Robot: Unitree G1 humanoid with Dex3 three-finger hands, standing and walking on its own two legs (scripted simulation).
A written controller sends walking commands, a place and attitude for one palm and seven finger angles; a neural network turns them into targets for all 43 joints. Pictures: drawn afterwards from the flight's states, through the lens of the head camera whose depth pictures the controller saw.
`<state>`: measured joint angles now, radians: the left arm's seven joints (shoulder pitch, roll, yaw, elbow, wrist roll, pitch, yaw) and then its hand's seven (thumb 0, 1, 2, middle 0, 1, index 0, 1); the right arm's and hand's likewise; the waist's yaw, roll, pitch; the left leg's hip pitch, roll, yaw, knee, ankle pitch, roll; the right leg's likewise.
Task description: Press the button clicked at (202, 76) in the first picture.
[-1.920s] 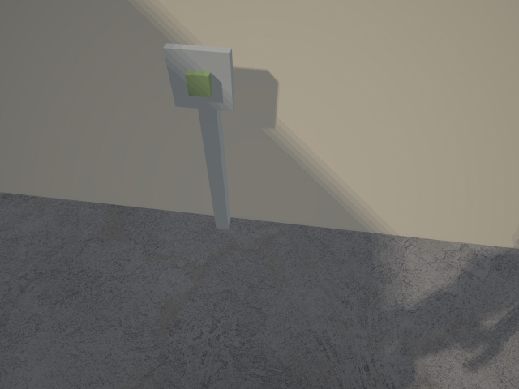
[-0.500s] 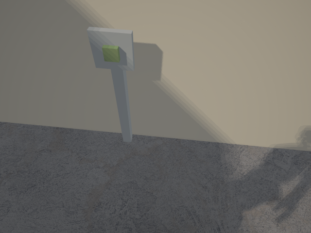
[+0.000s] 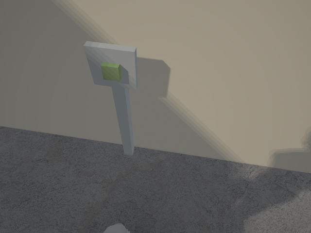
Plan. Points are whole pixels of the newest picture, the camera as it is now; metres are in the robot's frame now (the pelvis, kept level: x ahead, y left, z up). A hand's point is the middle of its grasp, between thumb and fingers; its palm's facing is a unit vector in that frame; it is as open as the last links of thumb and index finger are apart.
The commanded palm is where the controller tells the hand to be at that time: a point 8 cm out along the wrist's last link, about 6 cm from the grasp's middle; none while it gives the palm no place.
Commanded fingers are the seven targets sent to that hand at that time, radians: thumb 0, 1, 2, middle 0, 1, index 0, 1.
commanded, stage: take the last steps up to it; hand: left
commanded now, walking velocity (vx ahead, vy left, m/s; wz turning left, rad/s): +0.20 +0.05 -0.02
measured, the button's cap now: (111, 71) +0.64 +0.22 +0.01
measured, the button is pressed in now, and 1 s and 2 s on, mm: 0 0 0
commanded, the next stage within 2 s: come to a stop and stand still in 0.14 s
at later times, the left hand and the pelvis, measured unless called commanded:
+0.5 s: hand (101, 211) +0.20 +0.18 -0.17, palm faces +0.02 -0.97 -0.22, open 7.3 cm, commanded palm none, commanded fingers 0.00 0.90 0.90 -0.20 -0.30 -0.20 -0.30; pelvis +0.12 -0.01 -0.01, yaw +1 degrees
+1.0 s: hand out of the picture +0.09 +0.20 -0.18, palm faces +0.01 -0.98 -0.21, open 7.4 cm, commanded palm none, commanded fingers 0.00 0.90 0.90 -0.20 -0.30 -0.20 -0.30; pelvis +0.07 +0.01 +0.00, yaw -2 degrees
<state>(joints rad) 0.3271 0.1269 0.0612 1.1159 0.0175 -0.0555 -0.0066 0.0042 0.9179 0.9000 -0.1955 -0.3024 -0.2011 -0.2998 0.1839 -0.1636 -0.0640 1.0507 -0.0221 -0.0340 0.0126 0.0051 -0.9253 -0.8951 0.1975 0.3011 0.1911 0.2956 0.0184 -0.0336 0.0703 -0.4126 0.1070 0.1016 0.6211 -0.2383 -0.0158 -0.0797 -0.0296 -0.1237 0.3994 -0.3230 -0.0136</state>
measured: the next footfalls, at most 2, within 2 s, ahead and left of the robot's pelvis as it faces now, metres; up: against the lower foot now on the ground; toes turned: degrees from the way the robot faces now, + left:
left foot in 0.04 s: +0.13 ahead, +0.15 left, +0.00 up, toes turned +8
right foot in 0.34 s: +0.20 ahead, -0.12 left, +0.00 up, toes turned -7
